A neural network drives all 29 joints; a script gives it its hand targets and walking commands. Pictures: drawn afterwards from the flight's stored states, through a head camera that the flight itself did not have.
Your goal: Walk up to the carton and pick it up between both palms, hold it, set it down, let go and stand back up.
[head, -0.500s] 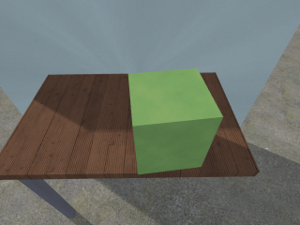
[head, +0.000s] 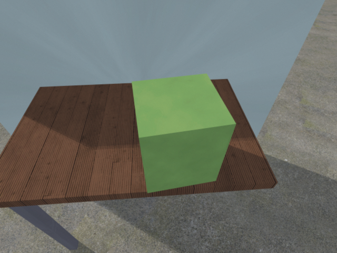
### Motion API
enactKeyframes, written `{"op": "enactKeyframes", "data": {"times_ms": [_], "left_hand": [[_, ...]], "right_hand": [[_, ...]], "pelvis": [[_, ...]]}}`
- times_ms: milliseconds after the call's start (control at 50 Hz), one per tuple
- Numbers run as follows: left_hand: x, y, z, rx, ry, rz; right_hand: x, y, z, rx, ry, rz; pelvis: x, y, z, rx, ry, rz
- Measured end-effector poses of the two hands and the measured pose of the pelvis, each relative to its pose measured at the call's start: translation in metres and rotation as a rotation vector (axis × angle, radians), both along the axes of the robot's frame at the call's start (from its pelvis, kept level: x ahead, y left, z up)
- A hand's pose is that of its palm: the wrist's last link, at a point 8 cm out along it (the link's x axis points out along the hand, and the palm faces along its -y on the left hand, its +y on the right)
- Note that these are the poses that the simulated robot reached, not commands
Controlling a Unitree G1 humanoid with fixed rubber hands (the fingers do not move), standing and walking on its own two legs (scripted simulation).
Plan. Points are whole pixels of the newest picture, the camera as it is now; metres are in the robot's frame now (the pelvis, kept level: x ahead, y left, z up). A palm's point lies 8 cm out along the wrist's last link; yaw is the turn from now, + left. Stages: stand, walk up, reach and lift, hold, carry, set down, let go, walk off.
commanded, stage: walk up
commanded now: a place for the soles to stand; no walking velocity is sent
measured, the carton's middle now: (176, 134) +0.44 -0.01 +0.03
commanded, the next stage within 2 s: none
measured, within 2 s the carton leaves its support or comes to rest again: neither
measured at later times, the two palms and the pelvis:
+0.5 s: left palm out of the picture +0.08 +0.25 -0.12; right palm out of the picture +0.05 -0.31 -0.12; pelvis -0.02 -0.02 -0.02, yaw -3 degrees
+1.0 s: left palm out of the picture +0.02 +0.25 -0.13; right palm out of the picture -0.07 -0.27 -0.10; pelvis -0.06 -0.01 +0.00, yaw -4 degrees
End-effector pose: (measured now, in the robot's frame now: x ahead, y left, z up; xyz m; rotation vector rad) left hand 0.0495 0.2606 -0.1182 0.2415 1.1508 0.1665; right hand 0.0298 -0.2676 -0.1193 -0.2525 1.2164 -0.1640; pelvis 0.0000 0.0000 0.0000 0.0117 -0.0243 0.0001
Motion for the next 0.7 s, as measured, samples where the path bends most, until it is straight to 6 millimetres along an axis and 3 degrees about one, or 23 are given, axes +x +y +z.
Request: {"op": "enactKeyframes", "data": {"times_ms": [120, 260, 400, 520, 620, 700], "left_hand": [[0.003, 0.002, -0.002, 0.0, -0.003, -0.007], [0.01, 0.001, -0.003, 0.004, -0.004, -0.026], [0.023, 0.003, -0.005, 0.039, -0.028, -0.064], [0.026, -0.01, -0.001, 0.047, -0.073, -0.094], [0.017, -0.015, 0.007, 0.047, -0.073, -0.112], [0.013, -0.011, 0.006, 0.038, -0.084, -0.114]], "right_hand": [[-0.004, 0.006, -0.002, 0.007, 0.003, -0.006], [0.007, 0.003, -0.003, 0.001, -0.031, -0.014], [0.017, -0.022, 0.002, -0.054, -0.095, -0.012], [0.018, -0.051, 0.001, -0.083, -0.132, -0.015], [0.007, -0.05, 0.008, -0.079, -0.145, -0.021], [-0.02, -0.036, 0.012, -0.069, -0.129, -0.009]], "pelvis": [[0.001, 0.003, -0.001, 0.002, -0.004, -0.01], [0.001, 0.002, -0.004, 0.007, -0.004, -0.031], [-0.014, -0.009, -0.013, 0.018, -0.018, -0.048], [-0.027, -0.023, -0.019, 0.006, -0.034, -0.045], [-0.045, -0.02, -0.012, 0.016, -0.006, -0.071], [-0.06, -0.014, -0.009, 0.013, 0.017, -0.059]]}}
